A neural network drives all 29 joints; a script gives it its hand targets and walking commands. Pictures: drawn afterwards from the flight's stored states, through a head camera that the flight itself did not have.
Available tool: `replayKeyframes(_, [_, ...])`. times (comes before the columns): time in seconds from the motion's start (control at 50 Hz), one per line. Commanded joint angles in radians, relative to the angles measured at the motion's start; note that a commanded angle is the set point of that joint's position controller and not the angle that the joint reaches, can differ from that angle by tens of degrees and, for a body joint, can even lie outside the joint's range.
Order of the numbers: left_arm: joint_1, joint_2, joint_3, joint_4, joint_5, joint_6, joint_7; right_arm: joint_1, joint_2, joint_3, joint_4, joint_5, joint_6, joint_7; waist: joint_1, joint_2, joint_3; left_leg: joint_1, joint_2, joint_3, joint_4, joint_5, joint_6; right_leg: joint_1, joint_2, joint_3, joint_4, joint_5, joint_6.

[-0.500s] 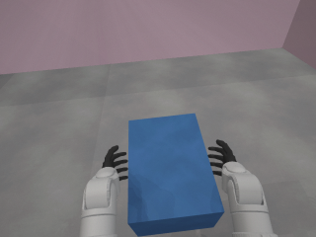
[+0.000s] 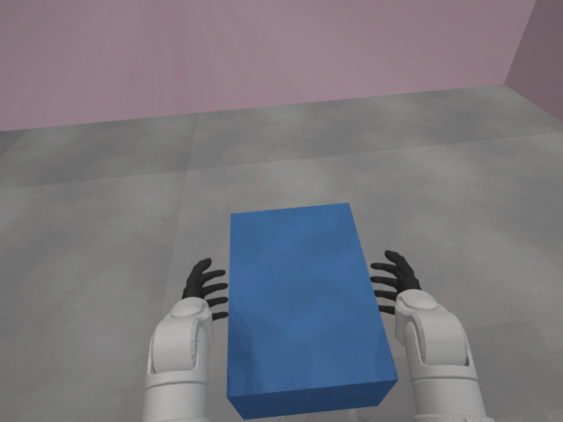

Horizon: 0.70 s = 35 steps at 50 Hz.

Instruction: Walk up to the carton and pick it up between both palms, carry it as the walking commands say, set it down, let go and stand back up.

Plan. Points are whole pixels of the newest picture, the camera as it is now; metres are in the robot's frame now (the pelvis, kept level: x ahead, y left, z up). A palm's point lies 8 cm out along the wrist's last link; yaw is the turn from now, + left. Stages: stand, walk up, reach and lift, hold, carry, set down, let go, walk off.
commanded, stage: carry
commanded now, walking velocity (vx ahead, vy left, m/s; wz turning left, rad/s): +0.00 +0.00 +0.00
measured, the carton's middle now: (299, 304) +0.33 +0.00 -0.02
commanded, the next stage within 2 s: none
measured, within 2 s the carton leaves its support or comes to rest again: neither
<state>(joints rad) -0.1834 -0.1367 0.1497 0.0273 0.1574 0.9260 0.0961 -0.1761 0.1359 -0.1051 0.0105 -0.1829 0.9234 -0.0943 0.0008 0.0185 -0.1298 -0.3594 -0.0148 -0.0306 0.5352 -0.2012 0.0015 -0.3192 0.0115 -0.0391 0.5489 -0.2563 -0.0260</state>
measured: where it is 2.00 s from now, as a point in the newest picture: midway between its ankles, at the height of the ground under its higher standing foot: outside the picture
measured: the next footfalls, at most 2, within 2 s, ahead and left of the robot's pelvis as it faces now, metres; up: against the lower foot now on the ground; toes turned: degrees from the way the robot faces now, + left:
right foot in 0.88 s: +0.01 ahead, -0.04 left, +0.00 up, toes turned +10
left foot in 1.16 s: -0.08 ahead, +0.28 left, +0.00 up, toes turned +31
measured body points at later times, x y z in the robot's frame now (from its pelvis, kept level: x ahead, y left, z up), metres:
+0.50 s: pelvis +0.00 +0.01 +0.00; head -0.02 +0.01 +0.45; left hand +0.28 +0.17 +0.09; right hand +0.29 -0.13 +0.09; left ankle +0.02 +0.12 -0.71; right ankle +0.02 -0.10 -0.73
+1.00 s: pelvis -0.06 +0.07 -0.01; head +0.00 +0.07 +0.44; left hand +0.18 +0.32 +0.06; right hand +0.29 +0.05 +0.05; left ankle -0.05 +0.18 -0.68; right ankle -0.03 -0.05 -0.73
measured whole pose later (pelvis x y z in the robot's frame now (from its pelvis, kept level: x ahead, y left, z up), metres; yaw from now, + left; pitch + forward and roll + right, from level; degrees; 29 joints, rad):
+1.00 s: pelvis -0.06 +0.07 -0.01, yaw +21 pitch +4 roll +1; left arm -0.36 -0.18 0.19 -0.20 0.02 1.22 0.36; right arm -0.35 0.18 -0.15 -0.25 -0.15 1.23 -0.22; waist 0.01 0.02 0.05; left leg -0.63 -0.02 0.06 1.02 -0.43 0.00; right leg -0.34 -0.13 -0.16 0.66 -0.37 0.01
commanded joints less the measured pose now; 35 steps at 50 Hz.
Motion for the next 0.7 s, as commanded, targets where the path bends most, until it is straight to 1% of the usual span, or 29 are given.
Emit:
replayKeyframes(0.0, [-0.510, -0.797, -0.551, -0.132, -0.282, -0.047, -0.257, -0.480, 0.806, 0.506, -0.152, 0.285, -0.059, 0.233, 0.000, -0.009, -0.241, 0.087, 0.105, -0.075, -0.074, 0.113, 0.037, 0.088, -0.128, 0.105, -0.096, 0.061, -0.017])
replayKeyframes(0.28, [-0.494, -0.783, -0.555, -0.143, -0.280, -0.048, -0.254, -0.465, 0.792, 0.508, -0.160, 0.283, -0.059, 0.230, -0.001, -0.010, -0.239, 0.092, 0.104, -0.072, -0.074, 0.121, 0.038, 0.089, -0.130, 0.105, -0.098, 0.069, -0.018])
replayKeyframes(0.3, [-0.538, -0.817, -0.645, -0.296, -0.355, -0.021, -0.251, -0.510, 0.824, 0.601, -0.314, 0.360, -0.034, 0.229, 0.001, -0.007, -0.237, 0.069, 0.094, -0.072, -0.062, 0.125, 0.039, 0.100, -0.141, 0.108, -0.097, 0.064, -0.017])
replayKeyframes(0.32, [-0.625, -0.893, -0.835, -0.611, -0.514, 0.053, -0.246, -0.604, 0.901, 0.792, -0.628, 0.520, 0.039, 0.226, 0.001, -0.025, -0.232, 0.025, 0.083, -0.062, -0.023, 0.126, 0.027, 0.111, -0.172, 0.122, -0.095, 0.067, -0.015])
replayKeyframes(0.34, [-0.620, -0.900, -0.826, -0.580, -0.510, 0.107, -0.246, -0.589, 0.907, 0.786, -0.589, 0.518, 0.092, 0.227, -0.003, -0.059, -0.224, -0.027, 0.067, -0.041, 0.027, 0.095, 0.008, 0.131, -0.222, 0.158, -0.111, 0.061, -0.018])
replayKeyframes(0.36, [-0.586, -0.888, -0.798, -0.539, -0.490, 0.150, -0.243, -0.568, 0.901, 0.765, -0.545, 0.511, 0.136, 0.229, -0.002, -0.101, -0.221, -0.093, 0.041, -0.018, 0.088, 0.031, -0.002, 0.169, -0.280, 0.219, -0.135, 0.072, -0.044])
replayKeyframes(0.38, [-0.507, -0.863, -0.753, -0.459, -0.456, 0.194, -0.238, -0.531, 0.880, 0.723, -0.466, 0.494, 0.182, 0.231, 0.005, -0.153, -0.236, -0.150, 0.025, 0.013, 0.183, -0.102, -0.008, 0.202, -0.362, 0.284, -0.146, 0.161, -0.096])
replayKeyframes(0.4, [-0.445, -0.840, -0.717, -0.383, -0.432, 0.230, -0.238, -0.519, 0.861, 0.700, -0.417, 0.483, 0.216, 0.236, 0.010, -0.211, -0.244, -0.203, 0.032, 0.045, 0.268, -0.233, -0.016, 0.218, -0.437, 0.329, -0.151, 0.271, -0.145])
replayKeyframes(0.42, [-0.406, -0.828, -0.690, -0.326, -0.418, 0.256, -0.241, -0.525, 0.856, 0.693, -0.390, 0.483, 0.241, 0.242, 0.012, -0.219, -0.244, -0.228, 0.050, 0.061, 0.325, -0.287, -0.022, 0.216, -0.470, 0.336, -0.150, 0.354, -0.175])
replayKeyframes(0.44, [-0.394, -0.836, -0.673, -0.287, -0.418, 0.277, -0.242, -0.527, 0.851, 0.682, -0.369, 0.480, 0.260, 0.249, 0.013, -0.186, -0.235, -0.223, 0.059, 0.071, 0.333, -0.300, -0.026, 0.196, -0.470, 0.309, -0.131, 0.425, -0.179])
replayKeyframes(0.46, [-0.396, -0.857, -0.669, -0.273, -0.424, 0.291, -0.243, -0.525, 0.858, 0.674, -0.354, 0.482, 0.274, 0.258, 0.014, -0.157, -0.222, -0.206, 0.056, 0.082, 0.300, -0.302, -0.028, 0.178, -0.453, 0.259, -0.107, 0.486, -0.168])
replayKeyframes(0.48, [-0.416, -0.884, -0.670, -0.273, -0.432, 0.299, -0.247, -0.519, 0.875, 0.668, -0.339, 0.484, 0.285, 0.268, 0.011, -0.151, -0.214, -0.173, 0.047, 0.094, 0.244, -0.278, -0.026, 0.160, -0.436, 0.208, -0.083, 0.535, -0.149])
replayKeyframes(0.5, [-0.459, -0.908, -0.678, -0.291, -0.439, 0.302, -0.251, -0.523, 0.899, 0.668, -0.327, 0.491, 0.292, 0.276, 0.003, -0.157, -0.209, -0.127, 0.032, 0.109, 0.177, -0.227, -0.023, 0.140, -0.416, 0.156, -0.056, 0.560, -0.124])
replayKeyframes(0.52, [-0.508, -0.927, -0.687, -0.317, -0.448, 0.303, -0.254, -0.540, 0.927, 0.671, -0.320, 0.503, 0.297, 0.281, -0.004, -0.163, -0.214, -0.075, 0.013, 0.124, 0.094, -0.154, -0.017, 0.131, -0.391, 0.108, -0.021, 0.538, -0.095])
replayKeyframes(0.54, [-0.550, -0.941, -0.691, -0.341, -0.453, 0.303, -0.255, -0.562, 0.951, 0.673, -0.312, 0.516, 0.301, 0.284, -0.008, -0.156, -0.225, -0.020, -0.008, 0.126, 0.020, -0.095, -0.010, 0.125, -0.360, 0.071, 0.020, 0.478, -0.061])
replayKeyframes(0.56, [-0.591, -0.954, -0.694, -0.361, -0.460, 0.304, -0.256, -0.594, 0.974, 0.672, -0.309, 0.531, 0.302, 0.286, -0.012, -0.115, -0.235, 0.048, 0.001, 0.092, -0.052, -0.006, 0.004, 0.097, -0.329, 0.037, 0.069, 0.401, -0.022])
replayKeyframes(0.58, [-0.633, -0.967, -0.693, -0.370, -0.466, 0.306, -0.257, -0.622, 0.995, 0.667, -0.300, 0.541, 0.303, 0.287, -0.014, -0.026, -0.246, 0.122, 0.066, 0.001, -0.084, 0.186, 0.030, 0.030, -0.272, -0.011, 0.153, 0.256, 0.022])
replayKeyframes(0.6, [-0.669, -0.977, -0.691, -0.374, -0.472, 0.309, -0.259, -0.645, 1.000, 0.658, -0.297, 0.549, 0.301, 0.287, -0.015, 0.169, -0.248, 0.204, 0.219, -0.201, -0.113, 0.460, 0.083, -0.118, -0.176, -0.085, 0.291, -0.010, 0.072])
replayKeyframes(0.62, [-0.699, -0.983, -0.688, -0.360, -0.477, 0.312, -0.261, -0.674, 1.011, 0.654, -0.295, 0.554, 0.303, 0.284, -0.016, 0.316, -0.223, 0.256, 0.322, -0.341, -0.113, 0.643, 0.148, -0.272, -0.066, -0.113, 0.410, -0.336, 0.095])
replayKeyframes(0.64, [-0.698, -1.013, -0.693, -0.351, -0.489, 0.317, -0.261, -0.683, 1.029, 0.650, -0.302, 0.560, 0.305, 0.286, -0.009, 0.290, -0.240, 0.220, 0.318, -0.296, -0.100, 0.550, 0.189, -0.249, -0.098, -0.043, 0.426, -0.385, 0.078])
replayKeyframes(0.66, [-0.705, -1.022, -0.685, -0.328, -0.497, 0.321, -0.269, -0.668, 1.041, 0.631, -0.281, 0.541, 0.305, 0.279, -0.007, 0.225, -0.217, 0.152, 0.267, -0.260, -0.102, 0.434, 0.188, -0.210, -0.093, -0.052, 0.384, -0.356, 0.073])
replayKeyframes(0.68, [-0.722, -1.023, -0.683, -0.308, -0.505, 0.318, -0.277, -0.676, 1.028, 0.628, -0.296, 0.523, 0.304, 0.273, -0.011, 0.157, -0.215, 0.154, 0.233, -0.273, -0.107, 0.402, 0.169, -0.215, -0.070, -0.047, 0.398, -0.316, 0.069])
